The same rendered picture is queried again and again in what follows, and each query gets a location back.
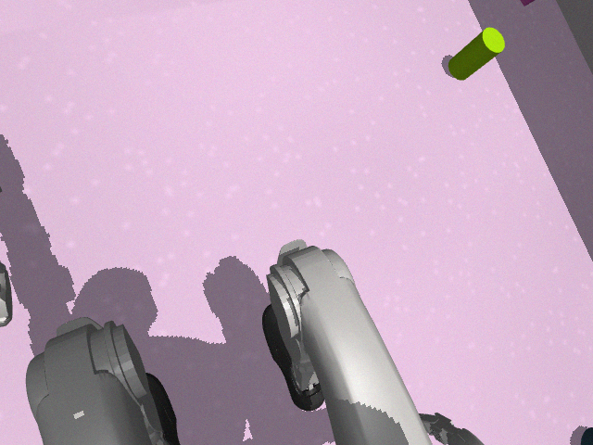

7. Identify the right robot hand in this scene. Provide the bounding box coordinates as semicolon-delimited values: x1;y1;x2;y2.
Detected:
419;413;485;445

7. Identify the left robot foot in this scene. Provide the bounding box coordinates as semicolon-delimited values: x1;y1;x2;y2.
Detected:
146;373;180;445

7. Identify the right robot foot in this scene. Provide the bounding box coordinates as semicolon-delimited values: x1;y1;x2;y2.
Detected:
262;304;324;411

